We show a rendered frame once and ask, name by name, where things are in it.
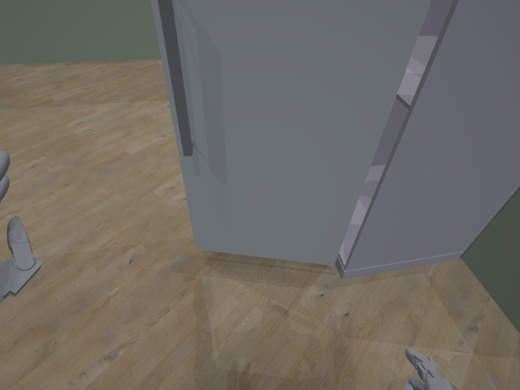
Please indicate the handle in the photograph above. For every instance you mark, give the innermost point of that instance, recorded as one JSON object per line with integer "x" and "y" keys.
{"x": 173, "y": 58}

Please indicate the left robot hand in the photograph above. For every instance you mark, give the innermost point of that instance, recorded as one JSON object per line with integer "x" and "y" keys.
{"x": 15, "y": 274}

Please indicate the right robot hand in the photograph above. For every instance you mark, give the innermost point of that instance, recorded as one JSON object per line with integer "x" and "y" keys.
{"x": 428, "y": 371}

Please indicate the fridge door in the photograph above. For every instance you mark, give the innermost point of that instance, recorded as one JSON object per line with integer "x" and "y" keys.
{"x": 287, "y": 101}

